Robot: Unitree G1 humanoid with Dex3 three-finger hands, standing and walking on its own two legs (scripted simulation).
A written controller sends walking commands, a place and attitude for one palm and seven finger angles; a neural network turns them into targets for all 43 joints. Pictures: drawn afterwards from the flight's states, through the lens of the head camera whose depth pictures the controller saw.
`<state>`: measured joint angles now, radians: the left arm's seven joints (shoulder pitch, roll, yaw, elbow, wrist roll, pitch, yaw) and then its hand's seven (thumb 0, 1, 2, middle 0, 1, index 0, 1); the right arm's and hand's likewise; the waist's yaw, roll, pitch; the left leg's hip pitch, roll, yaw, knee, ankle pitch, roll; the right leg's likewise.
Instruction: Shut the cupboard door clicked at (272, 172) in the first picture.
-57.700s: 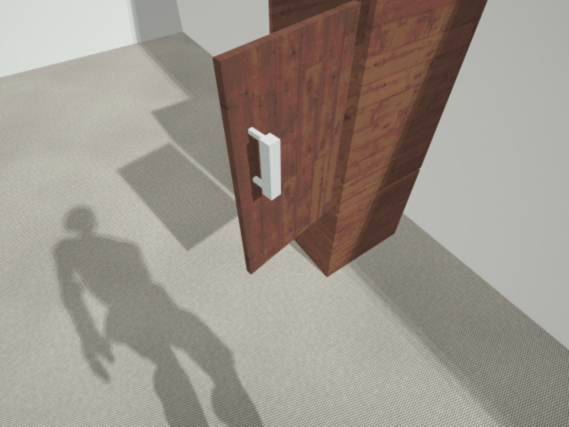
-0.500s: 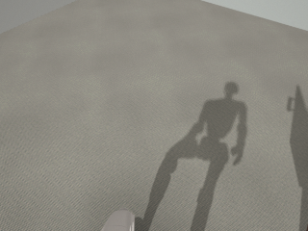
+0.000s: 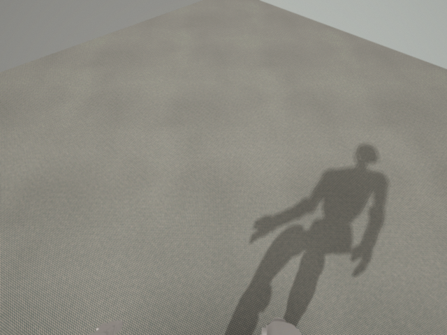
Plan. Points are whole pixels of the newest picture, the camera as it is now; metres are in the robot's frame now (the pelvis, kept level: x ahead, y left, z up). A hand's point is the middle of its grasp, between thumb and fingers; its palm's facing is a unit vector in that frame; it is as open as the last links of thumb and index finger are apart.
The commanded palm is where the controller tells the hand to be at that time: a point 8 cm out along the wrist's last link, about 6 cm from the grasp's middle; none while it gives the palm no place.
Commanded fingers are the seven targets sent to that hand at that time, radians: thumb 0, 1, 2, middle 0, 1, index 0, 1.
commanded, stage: turn to face it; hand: left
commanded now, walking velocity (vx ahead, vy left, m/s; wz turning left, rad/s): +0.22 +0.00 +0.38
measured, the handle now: out of the picture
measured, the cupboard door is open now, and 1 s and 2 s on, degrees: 23 23 23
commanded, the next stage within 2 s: none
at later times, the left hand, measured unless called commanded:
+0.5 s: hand (143, 315) +0.19 +0.19 -0.19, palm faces -0.06 -0.98 -0.19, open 7.3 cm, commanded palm none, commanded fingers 0.00 0.90 0.90 -0.20 -0.30 -0.20 -0.30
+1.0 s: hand (184, 228) +0.38 +0.11 -0.16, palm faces -0.45 -0.85 -0.28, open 7.4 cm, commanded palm none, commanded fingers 0.00 0.90 0.90 -0.20 -0.30 -0.20 -0.30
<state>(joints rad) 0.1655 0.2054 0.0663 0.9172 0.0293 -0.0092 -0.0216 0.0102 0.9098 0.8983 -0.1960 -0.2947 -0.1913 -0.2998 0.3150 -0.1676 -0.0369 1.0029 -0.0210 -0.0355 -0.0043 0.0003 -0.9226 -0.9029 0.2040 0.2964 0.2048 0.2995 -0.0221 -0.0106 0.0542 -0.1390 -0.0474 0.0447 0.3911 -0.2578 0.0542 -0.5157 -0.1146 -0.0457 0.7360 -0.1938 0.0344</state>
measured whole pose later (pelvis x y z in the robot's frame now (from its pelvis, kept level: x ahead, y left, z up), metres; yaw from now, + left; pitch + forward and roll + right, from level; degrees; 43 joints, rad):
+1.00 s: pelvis +0.19 -0.02 -0.01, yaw -28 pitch +0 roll +0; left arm 0.16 0.23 0.06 0.87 0.02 0.04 0.00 0.01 0.91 0.90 -0.20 -0.30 -0.20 -0.30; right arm 0.20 -0.28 -0.07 0.92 -0.01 0.06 -0.02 0.00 -0.91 -0.90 0.20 0.30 0.20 0.30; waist -0.02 0.03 0.09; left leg -0.46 0.08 0.06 1.07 -0.46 -0.08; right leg -0.30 0.01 0.00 0.55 -0.25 -0.01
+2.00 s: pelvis +0.24 -0.02 +0.00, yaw -63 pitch +0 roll -3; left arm 0.16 0.27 0.09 0.90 0.02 0.09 -0.04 0.01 0.91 0.90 -0.20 -0.30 -0.19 -0.30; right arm 0.21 -0.21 -0.01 0.86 -0.03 0.01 -0.03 0.00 -0.91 -0.90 0.20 0.30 0.21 0.30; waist 0.01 -0.03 0.09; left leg -0.25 0.11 0.12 0.52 -0.28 0.00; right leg -0.46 0.01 -0.02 1.02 -0.48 0.05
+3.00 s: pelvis +0.23 -0.06 -0.01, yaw -98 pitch +0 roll -1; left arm 0.12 0.22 0.05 0.88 0.01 0.03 -0.01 0.01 0.91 0.90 -0.20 -0.30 -0.19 -0.30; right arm 0.25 -0.28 -0.06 0.94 -0.01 0.07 -0.02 0.00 -0.91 -0.90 0.20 0.30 0.20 0.30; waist -0.03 0.07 0.09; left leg -0.40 0.13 0.09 1.00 -0.53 -0.07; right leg -0.28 0.01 -0.05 0.59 -0.32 -0.03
